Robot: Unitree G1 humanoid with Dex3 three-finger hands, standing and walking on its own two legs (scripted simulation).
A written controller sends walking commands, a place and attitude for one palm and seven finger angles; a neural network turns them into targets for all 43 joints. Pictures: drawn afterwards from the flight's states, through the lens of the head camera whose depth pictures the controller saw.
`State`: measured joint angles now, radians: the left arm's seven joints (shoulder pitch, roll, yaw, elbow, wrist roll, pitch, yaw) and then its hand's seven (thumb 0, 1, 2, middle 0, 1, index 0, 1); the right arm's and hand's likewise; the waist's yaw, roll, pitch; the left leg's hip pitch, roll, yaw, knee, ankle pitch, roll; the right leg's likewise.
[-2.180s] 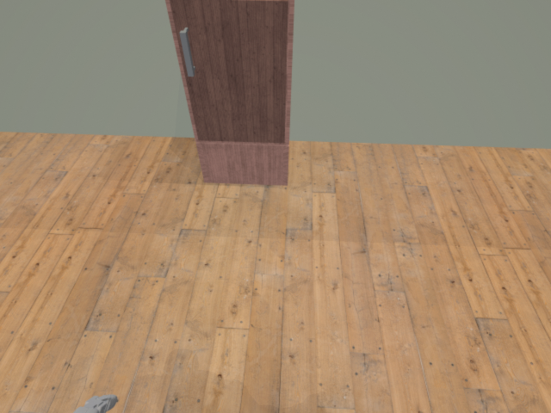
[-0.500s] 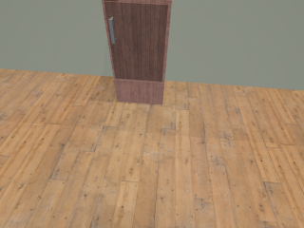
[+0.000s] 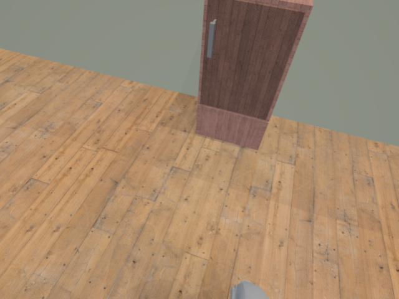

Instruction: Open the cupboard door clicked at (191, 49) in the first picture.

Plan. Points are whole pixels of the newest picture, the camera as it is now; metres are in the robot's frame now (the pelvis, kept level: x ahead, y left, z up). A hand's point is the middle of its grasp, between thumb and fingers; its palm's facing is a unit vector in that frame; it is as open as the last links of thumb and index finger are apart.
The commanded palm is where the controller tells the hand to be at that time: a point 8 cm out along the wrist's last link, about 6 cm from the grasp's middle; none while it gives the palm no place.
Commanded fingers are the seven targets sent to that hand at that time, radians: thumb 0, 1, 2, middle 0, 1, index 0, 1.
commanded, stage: walk to a spot facing it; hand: left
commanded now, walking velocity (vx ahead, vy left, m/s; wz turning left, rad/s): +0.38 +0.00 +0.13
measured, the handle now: (212, 38) +1.21 -0.02 -0.06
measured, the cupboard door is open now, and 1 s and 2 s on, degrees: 0 0 0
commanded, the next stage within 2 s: turn to face it in 0.52 s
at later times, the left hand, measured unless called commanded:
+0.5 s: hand (144, 267) +0.22 +0.14 -0.17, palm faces +0.20 -0.95 -0.22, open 7.3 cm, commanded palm none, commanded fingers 0.00 0.90 0.90 -0.20 -0.30 -0.20 -0.30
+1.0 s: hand (126, 222) +0.34 +0.21 -0.19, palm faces +0.24 -0.96 -0.17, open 7.4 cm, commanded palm none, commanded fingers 0.00 0.90 0.90 -0.20 -0.30 -0.20 -0.30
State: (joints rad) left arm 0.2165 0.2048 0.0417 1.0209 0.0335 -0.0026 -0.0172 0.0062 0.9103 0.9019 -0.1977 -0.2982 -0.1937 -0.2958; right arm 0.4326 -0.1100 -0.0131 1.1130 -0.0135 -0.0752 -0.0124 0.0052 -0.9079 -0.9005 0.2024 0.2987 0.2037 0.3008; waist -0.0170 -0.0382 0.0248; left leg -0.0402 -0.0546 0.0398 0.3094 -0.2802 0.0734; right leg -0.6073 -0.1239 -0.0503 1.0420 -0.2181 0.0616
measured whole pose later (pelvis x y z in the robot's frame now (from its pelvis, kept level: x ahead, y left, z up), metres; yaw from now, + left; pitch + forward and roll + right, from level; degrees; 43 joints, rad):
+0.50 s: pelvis +0.24 -0.05 +0.00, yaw +10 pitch -1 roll -1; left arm 0.30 0.18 0.05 1.06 0.03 -0.07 0.02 0.00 0.93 0.90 -0.20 -0.30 -0.20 -0.30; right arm 0.24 -0.20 -0.07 1.03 -0.03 0.00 0.02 0.01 -0.92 -0.90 0.19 0.30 0.20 0.30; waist -0.02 0.02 0.03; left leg -0.60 0.12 0.06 1.08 -0.20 0.00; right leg -0.15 -0.04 -0.26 0.43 -0.26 -0.04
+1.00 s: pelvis +0.36 +0.03 -0.01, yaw +7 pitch -2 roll -1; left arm 0.29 0.17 0.07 1.04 0.02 0.05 0.01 0.00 0.91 0.90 -0.20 -0.30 -0.19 -0.30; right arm 0.10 -0.13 -0.03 0.97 -0.02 -0.04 -0.03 -0.04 -0.94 -0.90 0.20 0.30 0.21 0.30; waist 0.05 -0.02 0.06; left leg -0.22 0.08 0.31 0.47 -0.21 0.08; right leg -0.50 -0.10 -0.07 1.11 -0.38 0.06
